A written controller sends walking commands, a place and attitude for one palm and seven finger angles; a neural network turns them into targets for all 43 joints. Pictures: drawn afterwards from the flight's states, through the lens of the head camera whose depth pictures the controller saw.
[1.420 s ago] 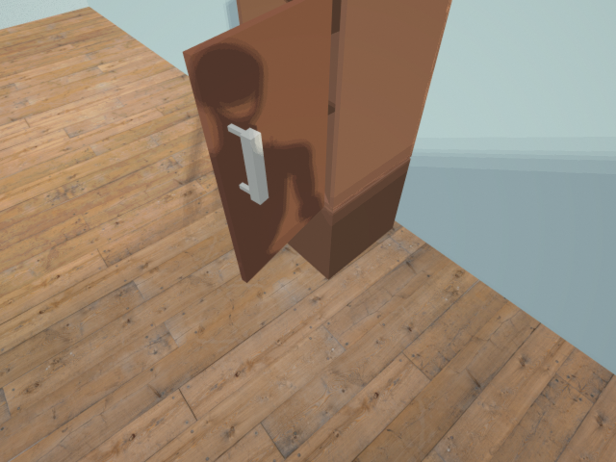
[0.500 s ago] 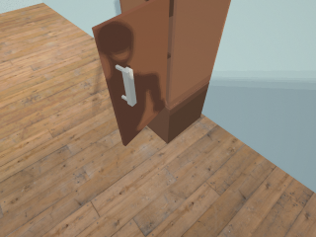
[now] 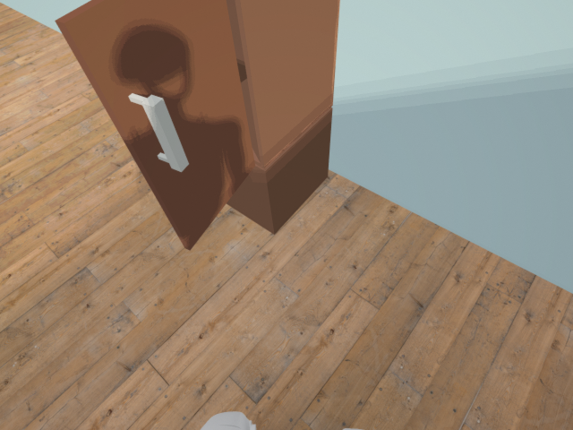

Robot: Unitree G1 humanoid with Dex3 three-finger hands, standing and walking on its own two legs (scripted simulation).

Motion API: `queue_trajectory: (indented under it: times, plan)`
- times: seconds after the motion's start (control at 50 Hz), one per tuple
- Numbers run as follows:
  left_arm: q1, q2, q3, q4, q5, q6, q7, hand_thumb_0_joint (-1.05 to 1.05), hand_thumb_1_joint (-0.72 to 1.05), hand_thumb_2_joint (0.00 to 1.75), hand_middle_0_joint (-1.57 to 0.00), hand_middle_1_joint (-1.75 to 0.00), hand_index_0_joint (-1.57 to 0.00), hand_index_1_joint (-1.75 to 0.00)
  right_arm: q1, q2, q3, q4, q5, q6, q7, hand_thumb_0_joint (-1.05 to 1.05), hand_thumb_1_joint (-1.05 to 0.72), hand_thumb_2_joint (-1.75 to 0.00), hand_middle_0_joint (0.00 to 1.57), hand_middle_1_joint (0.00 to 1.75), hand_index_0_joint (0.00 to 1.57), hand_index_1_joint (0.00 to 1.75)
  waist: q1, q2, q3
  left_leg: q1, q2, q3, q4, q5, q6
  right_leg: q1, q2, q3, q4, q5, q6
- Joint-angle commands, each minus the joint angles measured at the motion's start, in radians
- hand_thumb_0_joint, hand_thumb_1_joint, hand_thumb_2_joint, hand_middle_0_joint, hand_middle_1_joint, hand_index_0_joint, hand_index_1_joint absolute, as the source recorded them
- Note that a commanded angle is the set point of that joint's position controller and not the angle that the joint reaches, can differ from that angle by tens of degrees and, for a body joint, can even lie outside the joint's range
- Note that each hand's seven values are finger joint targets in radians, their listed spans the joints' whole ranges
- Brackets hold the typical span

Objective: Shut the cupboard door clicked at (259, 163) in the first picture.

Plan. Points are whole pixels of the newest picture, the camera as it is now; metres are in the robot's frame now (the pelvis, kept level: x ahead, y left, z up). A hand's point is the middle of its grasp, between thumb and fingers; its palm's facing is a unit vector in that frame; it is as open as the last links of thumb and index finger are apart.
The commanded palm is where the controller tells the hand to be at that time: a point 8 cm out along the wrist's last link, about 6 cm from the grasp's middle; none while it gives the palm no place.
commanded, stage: walk around to get in front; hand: left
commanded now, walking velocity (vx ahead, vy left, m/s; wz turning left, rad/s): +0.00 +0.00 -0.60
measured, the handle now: (158, 133) +0.57 +0.28 +0.05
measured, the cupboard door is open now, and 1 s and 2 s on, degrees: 100 100 100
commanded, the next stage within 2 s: none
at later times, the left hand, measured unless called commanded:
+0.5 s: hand out of the picture +0.12 +0.22 -0.15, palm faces -0.19 -0.95 -0.23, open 7.4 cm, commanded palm none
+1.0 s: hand (230, 385) +0.19 +0.12 -0.15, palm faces -0.56 -0.81 -0.18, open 7.4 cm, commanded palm none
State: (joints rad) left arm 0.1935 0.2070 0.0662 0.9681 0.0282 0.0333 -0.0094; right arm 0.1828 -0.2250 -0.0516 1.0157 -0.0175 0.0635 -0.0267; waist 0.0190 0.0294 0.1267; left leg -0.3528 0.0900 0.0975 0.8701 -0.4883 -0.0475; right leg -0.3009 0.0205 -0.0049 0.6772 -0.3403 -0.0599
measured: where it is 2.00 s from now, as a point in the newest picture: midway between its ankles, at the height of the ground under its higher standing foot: outside the picture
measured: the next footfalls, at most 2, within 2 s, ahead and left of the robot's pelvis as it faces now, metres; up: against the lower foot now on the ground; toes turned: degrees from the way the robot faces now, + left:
left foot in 0.38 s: +0.05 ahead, +0.16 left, +0.00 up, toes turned -14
right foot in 0.62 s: -0.01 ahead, -0.14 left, +0.00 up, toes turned -23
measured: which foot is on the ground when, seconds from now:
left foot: up 0.00-0.36, down 0.38-0.62, up 0.64-0.82, down 0.84-1.00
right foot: down 0.00-0.36, up 0.38-0.60, down 0.62-0.84, up 0.86-1.00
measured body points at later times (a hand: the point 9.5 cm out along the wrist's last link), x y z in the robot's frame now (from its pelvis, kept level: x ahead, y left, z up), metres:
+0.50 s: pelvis -0.02 +0.02 +0.02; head +0.05 +0.03 +0.46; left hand +0.13 +0.27 -0.14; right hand +0.03 -0.25 -0.11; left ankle +0.01 +0.17 -0.72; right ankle -0.04 -0.10 -0.66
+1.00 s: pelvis -0.02 +0.02 +0.02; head +0.04 +0.01 +0.46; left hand +0.22 +0.17 -0.14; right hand -0.14 -0.22 -0.11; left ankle +0.06 +0.12 -0.72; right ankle -0.10 -0.09 -0.66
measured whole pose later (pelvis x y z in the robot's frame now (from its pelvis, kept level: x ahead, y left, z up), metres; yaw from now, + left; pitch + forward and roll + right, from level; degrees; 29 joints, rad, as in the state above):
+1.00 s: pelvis -0.02 +0.02 +0.02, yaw -35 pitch +1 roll -3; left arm 0.11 0.26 0.08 0.90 0.02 0.07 -0.05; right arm 0.27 -0.23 -0.02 0.92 -0.04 0.01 -0.03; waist 0.00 -0.02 0.10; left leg -0.28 0.14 0.11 0.55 -0.29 -0.02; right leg -0.48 0.00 -0.04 1.00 -0.48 0.04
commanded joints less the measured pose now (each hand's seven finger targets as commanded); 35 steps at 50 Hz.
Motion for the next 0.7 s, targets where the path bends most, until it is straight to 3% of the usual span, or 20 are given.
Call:
queue_trajectory:
  times: [0.0, 0.06, 0.1, 0.22, 0.26, 0.3, 0.32, 0.34, 0.36, 0.38, 0.4, 0.44, 0.5, 0.54, 0.56, 0.58, 0.6, 0.62, 0.64, 0.68]
  plan:
    - [0.045, 0.202, 0.056, -0.061, -0.003, -0.013, 0.038, 0.00, 0.90, 0.90, -0.20, -0.30, -0.20, -0.30, -0.084, -0.096, -0.037, -0.117, 0.004, -0.027, -0.009, 0.00, -0.90, -0.90, 0.20, 0.30, 0.20, 0.30, 0.006, -0.185, -0.087, -0.229, -0.011, -0.139, 0.321, 0.027, -0.011, 0.108, -0.278, 0.419, -0.344, 0.410, -0.161]
    - [0.072, 0.190, 0.055, -0.060, -0.002, -0.022, 0.041, 0.00, 0.90, 0.90, -0.20, -0.30, -0.20, -0.30, -0.073, -0.062, -0.030, -0.116, 0.009, -0.032, -0.008, 0.00, -0.90, -0.90, 0.20, 0.30, 0.20, 0.30, 0.006, -0.129, -0.185, -0.168, -0.032, -0.107, 0.184, 0.050, -0.023, 0.212, -0.230, 0.365, -0.291, 0.595, -0.141]
    - [0.099, 0.197, 0.059, -0.052, -0.004, -0.018, 0.038, 0.00, 0.90, 0.90, -0.20, -0.30, -0.20, -0.30, -0.093, -0.053, -0.027, -0.124, 0.012, -0.030, -0.010, 0.00, -0.90, -0.90, 0.20, 0.30, 0.20, 0.30, 0.022, -0.137, -0.195, -0.151, -0.051, -0.099, 0.119, 0.059, -0.024, 0.230, -0.217, 0.380, -0.294, 0.598, -0.142]
    - [0.091, 0.213, 0.071, -0.061, 0.001, -0.008, 0.032, 0.00, 0.90, 0.90, -0.20, -0.30, -0.20, -0.30, -0.112, -0.060, -0.027, -0.155, 0.022, -0.042, -0.018, 0.00, -0.90, -0.90, 0.20, 0.30, 0.20, 0.30, 0.024, -0.188, -0.194, -0.081, -0.075, -0.110, -0.075, 0.042, -0.009, 0.218, -0.202, 0.456, -0.284, 0.601, -0.141]
    - [0.057, 0.209, 0.070, -0.071, 0.003, -0.005, 0.031, 0.00, 0.90, 0.90, -0.20, -0.30, -0.20, -0.30, -0.081, -0.066, -0.028, -0.154, 0.025, -0.046, -0.020, 0.00, -0.90, -0.90, 0.20, 0.30, 0.20, 0.30, -0.002, -0.181, -0.188, 0.002, -0.077, -0.123, -0.187, 0.069, -0.001, 0.145, -0.187, 0.481, -0.272, 0.556, -0.118]
    - [0.001, 0.196, 0.065, -0.091, -0.007, 0.001, 0.027, 0.00, 0.90, 0.90, -0.20, -0.30, -0.20, -0.30, 0.015, -0.083, -0.029, -0.126, 0.024, -0.056, -0.028, 0.00, -0.90, -0.90, 0.20, 0.30, 0.20, 0.30, -0.051, -0.132, -0.217, 0.226, -0.065, -0.111, -0.428, 0.219, 0.010, 0.012, -0.130, 0.437, -0.222, 0.447, -0.049]
    - [0.002, 0.145, 0.054, -0.109, -0.017, 0.004, 0.021, 0.00, 0.90, 0.90, -0.20, -0.30, -0.20, -0.30, 0.045, -0.150, -0.037, -0.122, 0.014, -0.067, -0.034, 0.00, -0.90, -0.90, 0.20, 0.30, 0.20, 0.30, -0.063, 0.032, -0.219, 0.375, 0.094, -0.272, -0.563, 0.217, 0.060, -0.175, -0.020, 0.339, -0.125, 0.210, 0.009]
    - [0.000, 0.105, 0.042, -0.137, -0.024, 0.002, 0.003, 0.00, 0.90, 0.90, -0.20, -0.30, -0.20, -0.30, 0.042, -0.247, -0.054, -0.140, -0.006, -0.069, -0.036, 0.00, -0.90, -0.90, 0.20, 0.30, 0.20, 0.30, -0.056, 0.300, -0.185, 0.383, 0.368, -0.526, -0.645, 0.305, 0.182, -0.321, 0.080, 0.134, 0.126, -0.231, 0.078]
    - [-0.041, 0.145, 0.049, -0.168, -0.010, -0.004, -0.004, 0.00, 0.90, 0.90, -0.20, -0.30, -0.20, -0.30, 0.033, -0.266, -0.053, -0.166, -0.008, -0.064, -0.039, 0.00, -0.90, -0.90, 0.20, 0.30, 0.20, 0.30, -0.057, 0.187, -0.139, 0.214, 0.461, -0.549, -0.628, 0.341, 0.266, -0.289, 0.013, 0.084, 0.315, -0.275, 0.104]
    - [-0.059, 0.148, 0.056, -0.163, 0.004, -0.003, -0.015, 0.00, 0.90, 0.90, -0.20, -0.30, -0.20, -0.30, 0.015, -0.244, -0.048, -0.167, -0.022, -0.075, -0.037, 0.00, -0.90, -0.90, 0.20, 0.30, 0.20, 0.30, -0.040, 0.127, -0.130, 0.194, 0.401, -0.508, -0.592, 0.529, 0.280, -0.308, 0.010, 0.075, 0.441, -0.238, 0.112]
    - [-0.054, 0.138, 0.059, -0.143, 0.002, 0.000, -0.016, 0.00, 0.90, 0.90, -0.20, -0.30, -0.20, -0.30, -0.002, -0.214, -0.039, -0.169, -0.024, -0.075, -0.033, 0.00, -0.90, -0.90, 0.20, 0.30, 0.20, 0.30, -0.022, 0.190, -0.137, 0.200, 0.318, -0.369, -0.538, 0.690, 0.241, -0.302, -0.005, 0.070, 0.484, -0.207, 0.118]
    - [-0.043, 0.120, 0.049, -0.145, -0.010, 0.008, -0.027, 0.00, 0.90, 0.90, -0.20, -0.30, -0.20, -0.30, -0.050, -0.189, -0.035, -0.190, -0.025, -0.071, -0.032, 0.00, -0.90, -0.90, 0.20, 0.30, 0.20, 0.30, 0.001, 0.218, -0.156, 0.203, 0.223, -0.172, -0.468, 0.771, 0.179, -0.235, -0.030, 0.019, 0.390, -0.182, 0.118]
    - [-0.049, 0.108, 0.037, -0.149, -0.009, 0.005, -0.039, 0.00, 0.90, 0.90, -0.20, -0.30, -0.20, -0.30, -0.004, -0.218, -0.047, -0.181, -0.024, -0.063, -0.025, 0.00, -0.90, -0.90, 0.20, 0.30, 0.20, 0.30, -0.024, 0.214, -0.179, 0.188, 0.198, -0.100, -0.402, 0.732, 0.132, -0.072, 0.004, -0.086, 0.128, -0.115, 0.103]
    - [0.003, 0.125, 0.041, -0.134, -0.013, -0.001, -0.040, 0.00, 0.90, 0.90, -0.20, -0.30, -0.20, -0.30, -0.014, -0.237, -0.054, -0.184, -0.014, -0.055, -0.018, 0.00, -0.90, -0.90, 0.20, 0.30, 0.20, 0.30, 0.003, 0.170, -0.173, 0.113, 0.190, -0.077, -0.327, 0.617, 0.096, 0.073, 0.015, -0.108, -0.042, 0.027, 0.086]
    - [0.047, 0.154, 0.049, -0.121, -0.011, -0.006, -0.036, 0.00, 0.90, 0.90, -0.20, -0.30, -0.20, -0.30, -0.022, -0.228, -0.053, -0.193, -0.009, -0.052, -0.012, 0.00, -0.90, -0.90, 0.20, 0.30, 0.20, 0.30, 0.023, 0.109, -0.161, 0.039, 0.157, -0.045, -0.250, 0.516, 0.061, 0.168, 0.000, -0.089, -0.156, 0.155, 0.070]
    - [0.094, 0.252, 0.065, -0.111, 0.000, -0.015, -0.024, 0.00, 0.90, 0.90, -0.20, -0.30, -0.20, -0.30, -0.018, -0.174, -0.047, -0.213, 0.002, -0.050, -0.007, 0.00, -0.90, -0.90, 0.20, 0.30, 0.20, 0.30, 0.041, -0.132, -0.180, -0.135, 0.056, 0.037, -0.036, 0.256, -0.006, 0.305, -0.197, 0.202, -0.269, 0.396, -0.008]
    - [0.146, 0.342, 0.080, -0.101, -0.003, -0.015, -0.006, 0.00, 0.90, 0.90, -0.20, -0.30, -0.20, -0.30, -0.077, -0.118, -0.027, -0.261, 0.012, -0.046, -0.007, 0.00, -0.90, -0.90, 0.20, 0.30, 0.20, 0.30, 0.086, -0.340, -0.189, -0.241, -0.036, 0.004, 0.192, -0.199, -0.028, 0.272, -0.421, 0.492, -0.342, 0.622, -0.146]
    - [0.133, 0.372, 0.073, -0.109, -0.004, -0.009, -0.003, 0.00, 0.90, 0.90, -0.20, -0.30, -0.20, -0.30, -0.056, -0.136, -0.017, -0.261, 0.014, -0.043, -0.004, 0.00, -0.90, -0.90, 0.20, 0.30, 0.20, 0.30, 0.073, -0.277, -0.168, -0.214, -0.004, -0.090, 0.248, -0.188, -0.010, 0.163, -0.412, 0.480, -0.326, 0.440, -0.197]
    - [0.053, 0.316, 0.077, -0.125, 0.003, -0.005, 0.008, 0.00, 0.90, 0.90, -0.20, -0.30, -0.20, -0.30, -0.070, -0.134, -0.027, -0.246, 0.013, -0.041, -0.008, 0.00, -0.90, -0.90, 0.20, 0.30, 0.20, 0.30, 0.039, -0.325, -0.172, -0.241, -0.004, -0.108, 0.285, -0.119, -0.012, 0.150, -0.324, 0.477, -0.322, 0.351, -0.183]
    - [-0.027, 0.268, 0.063, -0.145, 0.006, -0.002, 0.020, 0.00, 0.90, 0.90, -0.20, -0.30, -0.20, -0.30, -0.033, -0.135, -0.023, -0.217, 0.014, -0.048, -0.007, 0.00, -0.90, -0.90, 0.20, 0.30, 0.20, 0.30, -0.005, -0.279, -0.215, -0.148, 0.005, -0.099, 0.180, -0.072, -0.014, 0.120, -0.273, 0.365, -0.259, 0.454, -0.148]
